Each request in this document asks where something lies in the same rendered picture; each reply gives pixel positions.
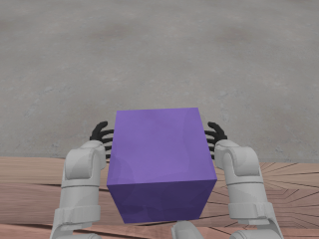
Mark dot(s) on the robot right upper arm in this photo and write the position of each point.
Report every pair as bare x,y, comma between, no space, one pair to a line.
255,234

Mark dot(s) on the carton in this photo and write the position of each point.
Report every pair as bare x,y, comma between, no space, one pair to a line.
160,165

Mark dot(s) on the robot right forearm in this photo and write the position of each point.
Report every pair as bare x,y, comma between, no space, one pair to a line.
247,196

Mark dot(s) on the robot left forearm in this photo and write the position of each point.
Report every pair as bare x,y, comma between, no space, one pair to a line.
79,200

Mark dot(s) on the left robot hand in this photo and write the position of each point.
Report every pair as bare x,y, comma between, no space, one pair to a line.
97,134

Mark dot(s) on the right robot hand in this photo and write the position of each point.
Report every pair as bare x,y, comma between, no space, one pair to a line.
218,135

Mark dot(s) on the robot right thigh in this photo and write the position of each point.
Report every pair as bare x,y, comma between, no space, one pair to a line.
185,230

